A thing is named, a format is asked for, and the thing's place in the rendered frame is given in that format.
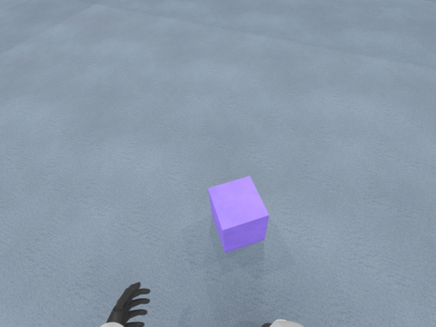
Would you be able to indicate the robot left hand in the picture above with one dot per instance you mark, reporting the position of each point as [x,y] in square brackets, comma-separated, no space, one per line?
[121,312]

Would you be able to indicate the carton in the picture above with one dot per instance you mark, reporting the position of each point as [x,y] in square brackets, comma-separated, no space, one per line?
[239,213]

